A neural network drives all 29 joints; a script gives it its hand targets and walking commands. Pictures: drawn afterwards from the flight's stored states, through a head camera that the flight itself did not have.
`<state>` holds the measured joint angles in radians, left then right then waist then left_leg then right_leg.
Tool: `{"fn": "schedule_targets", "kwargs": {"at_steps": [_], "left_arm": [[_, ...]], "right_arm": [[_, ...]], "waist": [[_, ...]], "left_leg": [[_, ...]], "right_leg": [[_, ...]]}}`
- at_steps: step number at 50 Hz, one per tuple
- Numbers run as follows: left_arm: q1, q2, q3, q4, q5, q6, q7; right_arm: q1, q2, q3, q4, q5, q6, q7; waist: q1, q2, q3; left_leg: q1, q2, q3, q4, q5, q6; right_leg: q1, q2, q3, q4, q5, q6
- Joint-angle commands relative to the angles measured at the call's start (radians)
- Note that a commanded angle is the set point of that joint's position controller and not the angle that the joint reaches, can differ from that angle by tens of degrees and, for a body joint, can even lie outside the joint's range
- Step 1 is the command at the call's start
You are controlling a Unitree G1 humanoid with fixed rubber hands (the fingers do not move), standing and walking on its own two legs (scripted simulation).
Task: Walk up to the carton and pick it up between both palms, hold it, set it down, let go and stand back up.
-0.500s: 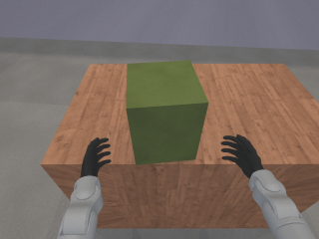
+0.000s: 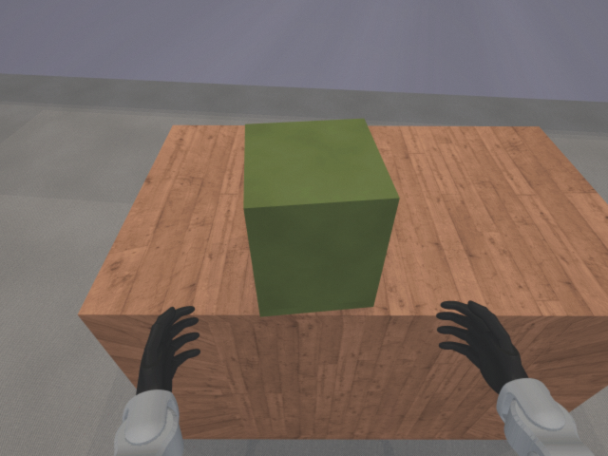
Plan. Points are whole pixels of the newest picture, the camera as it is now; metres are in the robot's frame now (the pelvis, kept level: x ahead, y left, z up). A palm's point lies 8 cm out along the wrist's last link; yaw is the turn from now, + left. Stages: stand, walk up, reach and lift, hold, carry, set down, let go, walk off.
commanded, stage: set down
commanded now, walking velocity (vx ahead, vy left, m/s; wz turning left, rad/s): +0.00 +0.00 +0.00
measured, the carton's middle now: (311, 218) +0.48 +0.04 +0.04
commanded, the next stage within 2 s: let go in 1.88 s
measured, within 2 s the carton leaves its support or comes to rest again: neither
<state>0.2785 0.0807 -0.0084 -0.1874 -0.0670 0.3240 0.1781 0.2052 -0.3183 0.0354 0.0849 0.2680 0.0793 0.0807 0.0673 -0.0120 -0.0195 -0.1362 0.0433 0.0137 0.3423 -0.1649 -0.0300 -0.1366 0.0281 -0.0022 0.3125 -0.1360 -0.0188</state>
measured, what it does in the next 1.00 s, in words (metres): stands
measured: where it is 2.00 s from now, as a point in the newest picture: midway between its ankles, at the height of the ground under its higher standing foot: outside the picture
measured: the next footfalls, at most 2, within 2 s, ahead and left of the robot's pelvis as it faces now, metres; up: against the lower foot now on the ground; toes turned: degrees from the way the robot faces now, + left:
none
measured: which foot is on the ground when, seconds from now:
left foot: down 0.00-1.00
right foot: down 0.00-1.00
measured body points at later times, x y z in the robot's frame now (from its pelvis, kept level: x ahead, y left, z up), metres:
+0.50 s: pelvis +0.03 +0.00 +0.00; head +0.04 +0.01 +0.45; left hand +0.21 +0.21 +0.00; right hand +0.24 -0.21 -0.01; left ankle +0.02 +0.14 -0.75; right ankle +0.02 -0.11 -0.75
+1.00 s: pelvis +0.03 +0.00 +0.00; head +0.05 +0.02 +0.45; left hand +0.21 +0.23 -0.03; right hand +0.22 -0.22 -0.05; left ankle +0.02 +0.14 -0.75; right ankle +0.02 -0.11 -0.75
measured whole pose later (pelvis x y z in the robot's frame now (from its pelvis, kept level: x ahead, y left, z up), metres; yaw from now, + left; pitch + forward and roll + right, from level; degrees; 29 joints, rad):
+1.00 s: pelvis +0.03 +0.00 +0.00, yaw +0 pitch +0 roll -1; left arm 0.35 0.14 -0.01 0.07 -0.03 0.15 0.09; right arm 0.32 -0.28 0.03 0.37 0.12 -0.11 0.08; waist 0.07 -0.01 0.03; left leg -0.14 0.04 0.01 0.34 -0.21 -0.02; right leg -0.13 0.03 0.00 0.29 -0.17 -0.02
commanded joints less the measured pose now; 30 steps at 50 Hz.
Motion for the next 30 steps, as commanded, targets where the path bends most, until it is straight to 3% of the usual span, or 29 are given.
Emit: {"fn": "schedule_targets", "kwargs": {"at_steps": [1,3,8,9,14,16,18,19,21,22,27,30], "left_arm": [[-0.112,0.060,-0.019,-0.112,-0.007,-0.025,-0.003],[-0.120,0.061,-0.021,-0.086,0.011,-0.018,-0.007],[-0.101,0.081,-0.019,-0.068,0.003,-0.041,-0.013],[-0.096,0.083,-0.015,-0.094,0.000,-0.053,-0.011],[0.014,0.081,-0.009,0.000,0.023,-0.064,-0.052],[0.056,0.095,0.008,-0.033,0.038,-0.088,-0.060],[0.110,0.084,0.022,0.002,0.051,-0.102,-0.074],[0.117,0.086,0.019,0.064,0.064,-0.103,-0.091],[0.139,0.099,0.029,0.016,0.061,-0.136,-0.088],[0.144,0.109,0.040,0.061,0.071,-0.147,-0.097],[0.111,0.133,0.033,0.022,0.057,-0.220,-0.079],[0.082,0.135,0.020,0.068,0.050,-0.229,-0.078]], "right_arm": [[-0.074,-0.094,-0.171,-0.100,-0.015,-0.009,0.008],[-0.072,-0.081,-0.175,-0.078,-0.021,-0.003,0.009],[-0.054,-0.077,-0.178,-0.104,-0.042,-0.034,0.008],[-0.040,-0.077,-0.171,-0.137,-0.034,-0.050,0.008],[0.058,-0.071,-0.147,-0.050,-0.058,-0.069,-0.008],[0.080,-0.070,-0.134,-0.066,-0.043,-0.095,-0.016],[0.120,-0.071,-0.114,-0.040,-0.043,-0.110,-0.018],[0.130,-0.062,-0.101,0.017,-0.056,-0.113,-0.022],[0.143,-0.073,-0.096,-0.018,-0.045,-0.149,-0.018],[0.156,-0.068,-0.091,0.024,-0.056,-0.154,-0.019],[0.143,-0.064,-0.086,0.000,-0.059,-0.222,-0.009],[0.129,-0.036,-0.087,0.042,-0.067,-0.224,-0.004]], "waist": [[-0.080,-0.023,0.059],[-0.074,-0.002,0.052],[-0.070,-0.044,0.000],[-0.058,-0.034,-0.029],[-0.076,-0.061,-0.030],[-0.064,-0.042,-0.048],[-0.055,-0.041,-0.040],[-0.069,-0.055,-0.026],[-0.060,-0.035,-0.064],[-0.055,-0.049,-0.036],[-0.048,-0.031,-0.077],[-0.053,-0.026,-0.040]], "left_leg": [[0.150,-0.035,0.022,-0.122,-0.080,0.006],[0.151,-0.036,0.022,-0.117,-0.086,0.000],[0.141,-0.043,0.024,-0.098,-0.046,0.011],[0.142,-0.045,0.031,-0.090,-0.018,0.011],[0.175,-0.062,0.035,-0.067,0.100,0.012],[0.187,-0.069,0.035,-0.050,0.181,0.003],[0.210,-0.069,0.031,-0.040,0.255,-0.005],[0.195,-0.075,0.031,-0.033,0.265,-0.005],[0.199,-0.073,0.023,-0.025,0.312,-0.015],[0.188,-0.080,0.023,-0.026,0.310,-0.013],[0.191,-0.075,0.013,-0.021,0.302,-0.013],[0.170,-0.071,0.015,-0.034,0.208,-0.003]], "right_leg": [[-0.094,-0.021,0.039,-0.134,-0.230,-0.043],[-0.094,-0.023,0.039,-0.130,-0.237,-0.046],[-0.070,-0.024,0.033,-0.110,-0.206,-0.034],[-0.052,-0.024,0.031,-0.105,-0.177,-0.031],[0.005,-0.021,0.031,-0.101,-0.027,-0.018],[0.036,-0.016,0.029,-0.091,0.072,-0.014],[0.048,-0.009,0.028,-0.090,0.155,-0.012],[0.069,-0.013,0.034,-0.089,0.196,-0.008],[0.075,-0.008,0.028,-0.076,0.256,-0.008],[0.088,-0.008,0.035,-0.077,0.264,-0.006],[0.049,-0.006,0.017,-0.071,0.236,-0.009],[0.012,-0.013,0.021,-0.094,0.120,-0.014]]}}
